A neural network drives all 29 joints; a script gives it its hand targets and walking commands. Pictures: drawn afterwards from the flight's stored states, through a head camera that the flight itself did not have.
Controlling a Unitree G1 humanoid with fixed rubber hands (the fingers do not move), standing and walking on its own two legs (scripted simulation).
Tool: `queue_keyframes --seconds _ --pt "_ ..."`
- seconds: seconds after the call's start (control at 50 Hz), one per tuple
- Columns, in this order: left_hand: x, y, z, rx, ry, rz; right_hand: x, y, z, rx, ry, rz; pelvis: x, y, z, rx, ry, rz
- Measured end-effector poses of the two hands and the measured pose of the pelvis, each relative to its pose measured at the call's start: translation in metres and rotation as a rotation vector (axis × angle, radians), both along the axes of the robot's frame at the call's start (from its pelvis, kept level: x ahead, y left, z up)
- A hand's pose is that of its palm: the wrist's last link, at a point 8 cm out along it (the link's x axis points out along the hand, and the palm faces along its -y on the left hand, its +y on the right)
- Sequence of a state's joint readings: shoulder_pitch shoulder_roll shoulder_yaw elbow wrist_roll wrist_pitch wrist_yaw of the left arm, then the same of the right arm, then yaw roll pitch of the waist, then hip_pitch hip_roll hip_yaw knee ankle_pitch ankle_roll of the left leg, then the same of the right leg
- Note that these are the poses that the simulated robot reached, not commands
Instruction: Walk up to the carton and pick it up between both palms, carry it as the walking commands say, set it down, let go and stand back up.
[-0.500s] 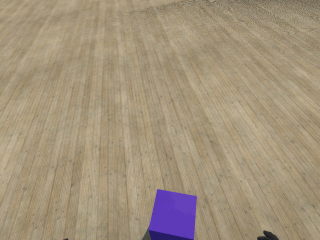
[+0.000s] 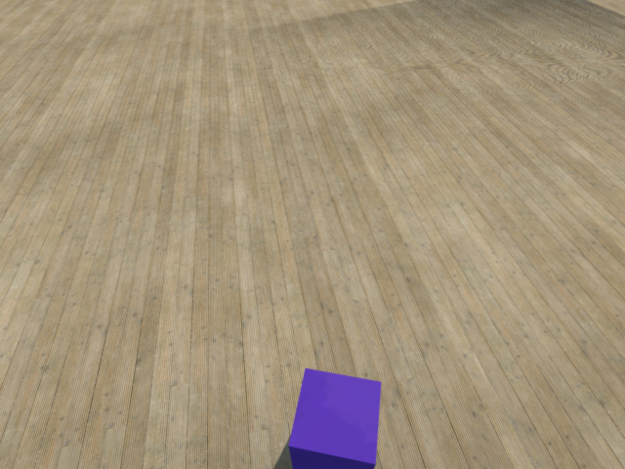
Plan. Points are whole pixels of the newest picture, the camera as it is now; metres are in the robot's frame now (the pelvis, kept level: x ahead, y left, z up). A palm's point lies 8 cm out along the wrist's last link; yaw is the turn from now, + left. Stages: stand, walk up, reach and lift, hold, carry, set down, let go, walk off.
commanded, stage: stand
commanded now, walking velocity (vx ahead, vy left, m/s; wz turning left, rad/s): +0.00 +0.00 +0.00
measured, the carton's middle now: (335, 428) +0.39 -0.04 -0.65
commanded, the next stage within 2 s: none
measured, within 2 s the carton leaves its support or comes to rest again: neither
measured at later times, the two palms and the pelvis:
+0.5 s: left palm out of the picture +0.06 +0.30 -0.11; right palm out of the picture +0.07 -0.29 -0.11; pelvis -0.01 +0.01 +0.00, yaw +0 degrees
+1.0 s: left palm out of the picture +0.05 +0.31 -0.11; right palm out of the picture +0.05 -0.29 -0.12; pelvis -0.01 +0.01 +0.00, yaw +0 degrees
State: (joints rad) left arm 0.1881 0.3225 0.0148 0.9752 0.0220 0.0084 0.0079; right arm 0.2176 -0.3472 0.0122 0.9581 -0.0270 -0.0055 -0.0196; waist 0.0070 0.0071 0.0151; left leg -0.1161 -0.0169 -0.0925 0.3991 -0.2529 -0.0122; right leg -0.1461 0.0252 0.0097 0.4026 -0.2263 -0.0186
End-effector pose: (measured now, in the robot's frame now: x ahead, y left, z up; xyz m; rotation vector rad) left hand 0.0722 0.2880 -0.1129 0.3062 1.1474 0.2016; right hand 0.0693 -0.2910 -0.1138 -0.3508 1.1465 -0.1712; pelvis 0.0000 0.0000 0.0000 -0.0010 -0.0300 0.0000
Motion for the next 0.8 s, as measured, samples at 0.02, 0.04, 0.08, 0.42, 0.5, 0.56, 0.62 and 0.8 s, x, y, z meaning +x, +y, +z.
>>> queue_keyframes --seconds 0.02,0.04,0.08,0.42,0.5,0.56,0.62,0.8 --pt "0.000 0.001 0.000 0.001 0.000 0.001 -0.001 0.000 0.000 -0.001 0.002 -0.001 0.000 0.001 0.000 0.000 -0.001 0.001" --pt "-0.001 0.002 0.001 0.002 -0.001 0.003 -0.001 0.000 0.000 -0.002 0.004 0.000 -0.001 0.001 0.000 0.000 -0.002 0.001" --pt "-0.002 0.005 0.001 0.004 0.000 0.003 -0.001 0.001 0.000 -0.003 0.003 -0.002 -0.001 0.002 0.000 0.000 -0.006 0.002" --pt "-0.014 0.014 0.000 0.013 0.037 0.013 0.000 0.001 0.002 -0.009 0.010 -0.004 -0.005 0.007 0.002 0.003 -0.012 0.002" --pt "-0.013 0.014 0.001 0.012 0.036 0.010 0.001 0.001 0.003 -0.013 0.005 -0.006 -0.006 0.007 0.003 0.004 -0.013 0.001" --pt "-0.012 0.013 0.000 0.009 0.034 0.005 0.000 0.001 0.003 -0.013 0.008 -0.005 -0.008 0.008 0.003 0.004 -0.013 0.002" --pt "-0.012 0.013 -0.001 0.003 0.034 0.007 -0.002 0.001 0.004 -0.015 0.012 -0.005 -0.009 0.008 0.003 0.003 -0.012 0.002" --pt "-0.017 0.017 0.000 0.009 0.059 0.003 -0.011 0.002 0.001 -0.009 0.039 -0.015 -0.010 0.009 0.003 0.003 -0.008 -0.001"
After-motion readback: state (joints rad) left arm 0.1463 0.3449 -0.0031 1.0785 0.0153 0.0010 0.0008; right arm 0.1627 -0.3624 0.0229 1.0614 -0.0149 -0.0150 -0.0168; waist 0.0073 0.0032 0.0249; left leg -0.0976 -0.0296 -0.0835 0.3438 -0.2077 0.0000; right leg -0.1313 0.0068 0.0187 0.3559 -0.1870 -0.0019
